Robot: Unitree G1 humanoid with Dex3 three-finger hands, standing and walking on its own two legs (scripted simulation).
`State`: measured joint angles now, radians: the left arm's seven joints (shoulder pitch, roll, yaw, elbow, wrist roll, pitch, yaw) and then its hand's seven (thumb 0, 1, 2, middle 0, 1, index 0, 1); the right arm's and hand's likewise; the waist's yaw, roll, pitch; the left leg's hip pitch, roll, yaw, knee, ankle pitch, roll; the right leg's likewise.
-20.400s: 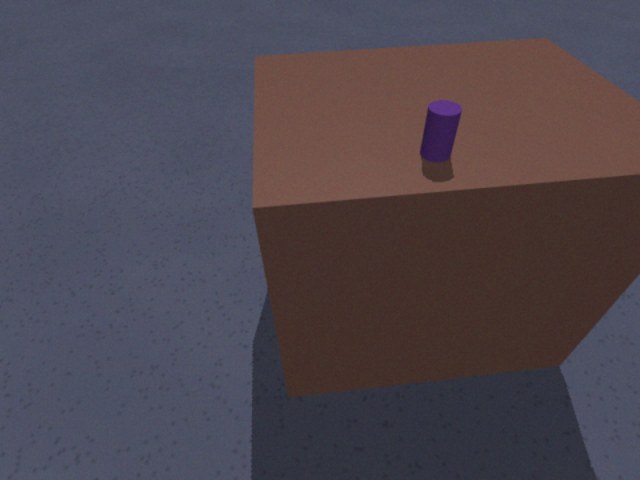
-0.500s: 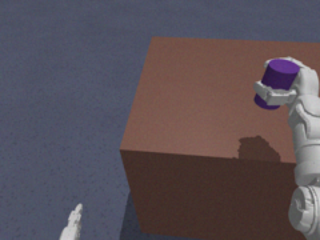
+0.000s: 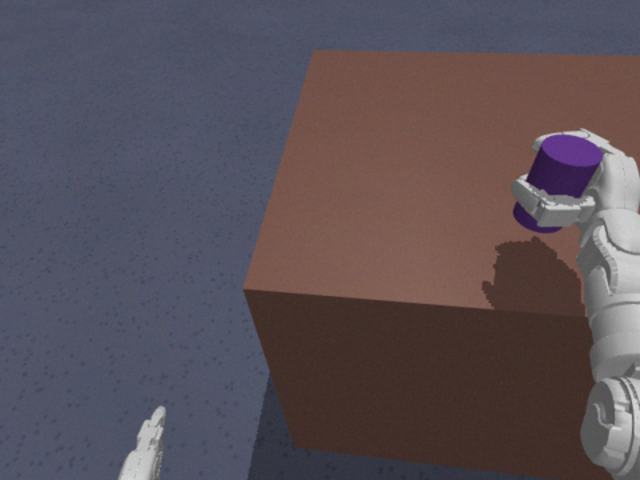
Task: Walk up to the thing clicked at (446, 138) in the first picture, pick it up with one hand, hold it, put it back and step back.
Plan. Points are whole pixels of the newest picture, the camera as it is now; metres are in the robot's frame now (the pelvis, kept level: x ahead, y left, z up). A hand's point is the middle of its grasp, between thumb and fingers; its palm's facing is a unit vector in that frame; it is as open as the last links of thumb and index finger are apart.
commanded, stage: lower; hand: right
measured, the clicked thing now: (553, 185) +0.47 -0.21 +0.15
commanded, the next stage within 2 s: loosen in 0.84 s
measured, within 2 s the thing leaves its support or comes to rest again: rests again in 0.76 s
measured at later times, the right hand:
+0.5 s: hand (541, 204) +0.47 -0.21 +0.11, palm faces +0.19 +0.98 -0.01, open 8.6 cm
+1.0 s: hand (535, 216) +0.47 -0.21 +0.09, palm faces +0.18 +0.98 +0.00, open 8.6 cm
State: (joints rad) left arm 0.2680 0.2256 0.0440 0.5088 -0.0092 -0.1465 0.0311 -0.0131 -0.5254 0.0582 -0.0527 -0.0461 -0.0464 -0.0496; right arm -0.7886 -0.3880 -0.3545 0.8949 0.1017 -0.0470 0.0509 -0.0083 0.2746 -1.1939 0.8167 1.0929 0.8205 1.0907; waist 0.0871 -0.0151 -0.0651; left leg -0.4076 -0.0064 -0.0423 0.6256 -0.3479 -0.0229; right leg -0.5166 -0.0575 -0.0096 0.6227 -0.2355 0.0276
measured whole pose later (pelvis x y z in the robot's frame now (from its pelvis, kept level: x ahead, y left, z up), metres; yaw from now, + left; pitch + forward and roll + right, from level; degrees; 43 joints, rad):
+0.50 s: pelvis +0.00 -0.01 -0.01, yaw +0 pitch +10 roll +1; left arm 0.28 0.22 0.04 0.45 0.00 -0.12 0.04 -0.01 -0.52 0.06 -0.06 -0.05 -0.05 -0.05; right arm -0.75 -0.39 -0.36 0.96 0.10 -0.17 0.04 -0.01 0.27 -1.19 0.82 1.09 0.82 1.09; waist 0.11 -0.01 -0.08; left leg -0.48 -0.01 -0.04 0.69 -0.37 -0.03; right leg -0.60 -0.06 -0.01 0.70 -0.27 0.02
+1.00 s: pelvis +0.00 -0.01 -0.02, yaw +0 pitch +11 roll +2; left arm 0.28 0.23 0.05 0.42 0.01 -0.10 0.03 -0.01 -0.53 0.06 -0.05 -0.05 -0.05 -0.05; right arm -0.73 -0.39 -0.37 0.98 0.09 -0.25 0.05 -0.01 0.27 -1.19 0.82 1.09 0.82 1.09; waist 0.12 -0.01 -0.10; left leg -0.54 -0.02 -0.04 0.74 -0.40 -0.03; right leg -0.66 -0.07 0.00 0.77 -0.30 0.02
